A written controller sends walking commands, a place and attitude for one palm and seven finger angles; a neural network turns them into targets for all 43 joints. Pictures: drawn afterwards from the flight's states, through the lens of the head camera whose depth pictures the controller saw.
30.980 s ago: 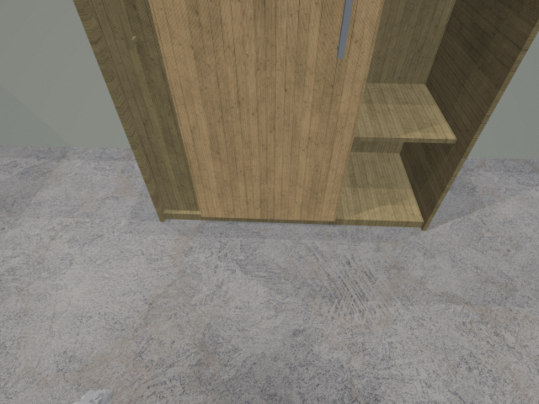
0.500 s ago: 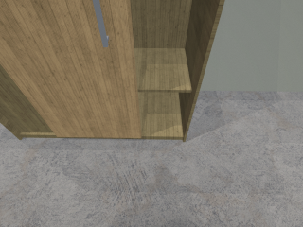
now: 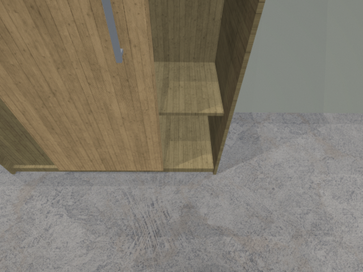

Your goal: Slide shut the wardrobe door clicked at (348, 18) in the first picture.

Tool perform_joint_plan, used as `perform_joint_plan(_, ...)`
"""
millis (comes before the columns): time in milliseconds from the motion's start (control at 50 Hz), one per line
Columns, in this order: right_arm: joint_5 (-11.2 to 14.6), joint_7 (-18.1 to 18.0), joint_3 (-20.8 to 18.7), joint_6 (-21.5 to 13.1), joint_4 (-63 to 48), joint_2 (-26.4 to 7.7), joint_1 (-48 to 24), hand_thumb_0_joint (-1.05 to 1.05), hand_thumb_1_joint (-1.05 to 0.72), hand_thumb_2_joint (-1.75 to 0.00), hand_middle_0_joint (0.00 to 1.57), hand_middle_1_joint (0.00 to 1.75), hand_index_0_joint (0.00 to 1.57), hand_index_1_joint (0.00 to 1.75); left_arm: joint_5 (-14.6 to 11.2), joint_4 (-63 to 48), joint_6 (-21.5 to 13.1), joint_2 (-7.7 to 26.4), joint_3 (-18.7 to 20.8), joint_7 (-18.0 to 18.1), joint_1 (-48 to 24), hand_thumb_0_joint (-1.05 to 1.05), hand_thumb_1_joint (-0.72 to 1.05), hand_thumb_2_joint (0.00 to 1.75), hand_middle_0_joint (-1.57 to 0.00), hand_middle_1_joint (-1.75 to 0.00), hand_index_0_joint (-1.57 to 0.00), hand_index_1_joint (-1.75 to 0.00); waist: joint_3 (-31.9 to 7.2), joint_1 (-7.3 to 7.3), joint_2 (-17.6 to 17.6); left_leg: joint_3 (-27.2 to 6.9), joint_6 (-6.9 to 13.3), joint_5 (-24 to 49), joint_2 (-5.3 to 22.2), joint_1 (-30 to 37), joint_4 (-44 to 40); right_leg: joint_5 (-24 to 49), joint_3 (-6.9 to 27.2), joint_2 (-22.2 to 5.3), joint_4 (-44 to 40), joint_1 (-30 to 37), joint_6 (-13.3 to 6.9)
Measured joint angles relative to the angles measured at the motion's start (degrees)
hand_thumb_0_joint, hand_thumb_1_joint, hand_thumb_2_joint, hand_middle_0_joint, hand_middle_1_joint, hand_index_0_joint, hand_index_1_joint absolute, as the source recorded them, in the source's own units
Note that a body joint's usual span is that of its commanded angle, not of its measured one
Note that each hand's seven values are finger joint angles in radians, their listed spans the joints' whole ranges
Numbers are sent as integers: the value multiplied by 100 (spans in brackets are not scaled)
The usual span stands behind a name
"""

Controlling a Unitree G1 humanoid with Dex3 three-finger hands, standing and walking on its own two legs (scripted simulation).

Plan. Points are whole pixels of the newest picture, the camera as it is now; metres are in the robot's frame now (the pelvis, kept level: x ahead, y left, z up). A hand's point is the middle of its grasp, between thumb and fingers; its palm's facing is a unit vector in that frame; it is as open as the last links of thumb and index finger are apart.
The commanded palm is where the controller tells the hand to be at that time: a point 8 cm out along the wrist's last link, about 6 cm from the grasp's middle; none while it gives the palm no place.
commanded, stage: look to check the result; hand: left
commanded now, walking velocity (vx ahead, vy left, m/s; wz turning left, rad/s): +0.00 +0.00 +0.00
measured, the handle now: (112, 20) +0.73 +0.24 +0.19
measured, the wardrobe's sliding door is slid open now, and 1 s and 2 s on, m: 0.32 0.32 0.32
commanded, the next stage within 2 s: take the last steps up to it in 0.56 s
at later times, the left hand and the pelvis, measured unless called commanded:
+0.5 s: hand out of the picture +0.03 +0.17 -0.18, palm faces +0.00 -0.98 -0.20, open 7.4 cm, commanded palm none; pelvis +0.02 +0.00 +0.00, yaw +0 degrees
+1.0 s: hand out of the picture +0.02 +0.19 -0.19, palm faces +0.10 -0.98 -0.19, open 7.4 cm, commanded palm none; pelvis +0.05 +0.02 -0.01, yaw +3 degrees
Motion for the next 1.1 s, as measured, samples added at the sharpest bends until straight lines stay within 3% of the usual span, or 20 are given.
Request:
perform_joint_plan(780,-2,-25,23,-35,125,35,47,0,-91,-90,20,29,20,29,-9,112,-23,-42,-17,9,128,1,91,90,-20,-30,-20,-30,-40,9,-24,27,-14,-133,-5,260,-81,-103,34,1,-116,265,-1)
perform_joint_plan(880,-44,54,-39,51,94,-15,292,0,-91,-90,20,29,20,29,52,56,6,-44,66,-73,291,1,90,90,-20,-30,-20,-30,-147,11,21,-57,9,-484,-16,78,417,-437,-52,-24,266,176,-35)
perform_joint_plan(1020,-37,125,-139,95,-5,-82,548,1,-91,-90,20,29,20,29,102,-41,-132,1,277,-67,763,0,90,90,-20,-30,-20,-30,-118,146,-55,-201,-76,-1525,140,-740,2134,-763,-253,-97,289,487,50)
perform_joint_plan(1060,-25,131,-153,33,-115,-97,502,1,-91,-90,19,29,19,29,99,14,-134,36,318,-73,886,0,90,90,-20,-30,-20,-30,-18,144,-171,-144,-80,-1370,220,-788,1779,-903,-257,-220,366,614,168)
perform_joint_plan(1100,-56,118,-166,-138,-261,-153,468,1,-91,-90,19,29,19,29,62,79,-67,46,334,-108,979,1,90,90,-20,-30,-20,-30,88,122,-249,19,-43,-362,220,-651,1361,-1207,-248,-392,1081,437,167)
